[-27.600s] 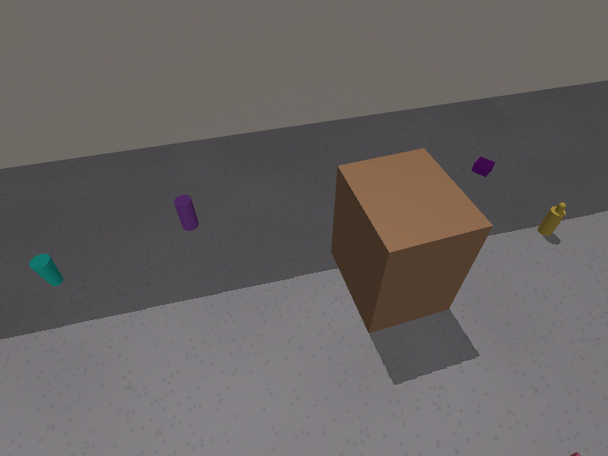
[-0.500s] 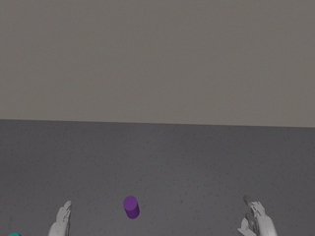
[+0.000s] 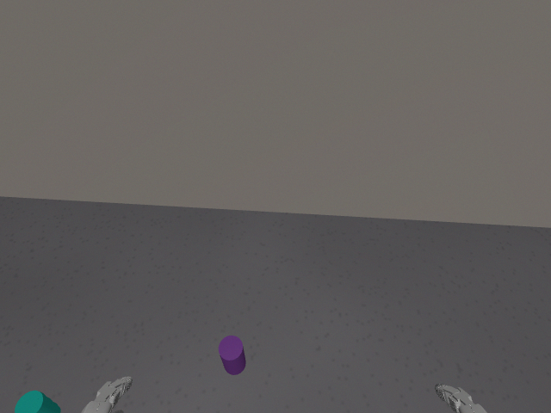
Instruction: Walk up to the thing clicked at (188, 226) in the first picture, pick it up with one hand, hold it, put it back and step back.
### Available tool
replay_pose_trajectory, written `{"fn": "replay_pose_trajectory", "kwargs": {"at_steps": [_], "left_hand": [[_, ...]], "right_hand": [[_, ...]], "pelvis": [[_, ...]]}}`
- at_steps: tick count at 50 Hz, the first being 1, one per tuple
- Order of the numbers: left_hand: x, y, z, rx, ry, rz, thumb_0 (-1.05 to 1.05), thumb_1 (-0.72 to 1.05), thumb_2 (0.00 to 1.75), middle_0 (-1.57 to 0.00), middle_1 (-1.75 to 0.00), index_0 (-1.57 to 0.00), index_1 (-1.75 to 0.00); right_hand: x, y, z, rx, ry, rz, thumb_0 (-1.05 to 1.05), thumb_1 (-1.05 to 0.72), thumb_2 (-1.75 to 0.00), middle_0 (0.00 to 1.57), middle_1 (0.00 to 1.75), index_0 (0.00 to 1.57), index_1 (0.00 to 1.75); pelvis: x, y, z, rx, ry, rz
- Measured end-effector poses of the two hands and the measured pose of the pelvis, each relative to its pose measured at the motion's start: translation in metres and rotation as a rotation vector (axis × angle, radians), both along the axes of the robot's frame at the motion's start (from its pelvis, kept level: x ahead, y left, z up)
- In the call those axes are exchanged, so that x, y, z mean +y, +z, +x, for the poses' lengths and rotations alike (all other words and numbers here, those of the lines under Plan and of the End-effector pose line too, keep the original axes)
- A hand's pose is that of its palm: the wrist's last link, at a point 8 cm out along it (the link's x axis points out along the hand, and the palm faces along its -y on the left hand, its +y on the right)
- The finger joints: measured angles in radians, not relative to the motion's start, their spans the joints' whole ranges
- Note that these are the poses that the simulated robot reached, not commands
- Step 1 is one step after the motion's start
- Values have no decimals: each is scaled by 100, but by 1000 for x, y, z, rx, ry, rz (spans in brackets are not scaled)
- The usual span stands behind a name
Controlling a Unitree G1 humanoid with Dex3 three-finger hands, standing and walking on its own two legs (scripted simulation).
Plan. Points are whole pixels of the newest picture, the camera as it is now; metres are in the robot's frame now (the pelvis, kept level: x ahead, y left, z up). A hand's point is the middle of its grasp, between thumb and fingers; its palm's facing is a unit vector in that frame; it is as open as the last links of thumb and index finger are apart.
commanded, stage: stand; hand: left
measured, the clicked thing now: (232, 355) +0.42 +0.15 -0.66
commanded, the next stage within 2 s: step back in 1.96 s
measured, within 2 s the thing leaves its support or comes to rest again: neither
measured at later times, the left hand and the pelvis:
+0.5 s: hand out of the picture +0.05 +0.25 -0.12, palm faces +0.00 -0.94 -0.34, open 7.4 cm; pelvis -0.01 +0.01 +0.04, yaw +0 degrees
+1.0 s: hand out of the picture +0.05 +0.25 -0.12, palm faces -0.02 -0.94 -0.34, open 7.4 cm; pelvis +0.00 +0.01 +0.04, yaw +0 degrees
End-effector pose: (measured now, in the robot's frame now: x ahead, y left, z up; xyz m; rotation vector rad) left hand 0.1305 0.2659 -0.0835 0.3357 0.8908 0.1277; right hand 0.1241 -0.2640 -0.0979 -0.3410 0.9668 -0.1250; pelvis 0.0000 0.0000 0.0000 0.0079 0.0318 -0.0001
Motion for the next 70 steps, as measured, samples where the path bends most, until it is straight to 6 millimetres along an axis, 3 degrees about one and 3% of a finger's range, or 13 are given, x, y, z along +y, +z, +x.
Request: {"fn": "replay_pose_trajectory", "kwargs": {"at_steps": [6, 13, 26, 44, 61, 70], "left_hand": [[20, -6, -36, 127, 55, 22, 0, 87, 89, -21, -30, -20, -30], [28, -5, -67, 230, 108, 16, 1, 90, 90, -21, -30, -20, -30], [29, 1, -92, 324, 146, 9, 0, 90, 90, -21, -30, -20, -30], [30, 2, -94, 372, 151, 12, 0, 90, 90, -21, -30, -20, -30], [29, 5, -63, 333, 129, 5, 0, 90, 90, -21, -30, -20, -30], [33, 5, -56, 334, 129, 7, 0, 90, 90, -21, -30, -20, -30]], "right_hand": [[-15, 3, -29, 89, -60, -17, 1, -90, -90, 20, 30, 20, 30], [-10, 5, -53, 173, -86, -1, 1, -90, -90, 20, 30, 20, 30], [-1, 6, -68, 232, -100, 35, 1, -90, -90, 20, 30, 20, 30], [-18, 11, -77, 284, -125, 9, 1, -90, -90, 20, 30, 20, 30], [-17, 15, -62, 261, -130, 7, 1, -90, -90, 20, 30, 20, 30], [-16, 17, -58, 260, -133, 4, 1, -90, -90, 20, 30, 20, 30]], "pelvis": [[4, 11, 1, -33, -2, -1], [8, 24, 0, -62, -1, -4], [9, 38, -7, -94, 2, -3], [6, 42, -6, -85, 1, -6], [7, 44, 3, -81, -6, -7], [9, 45, 7, -77, -9, -6]]}}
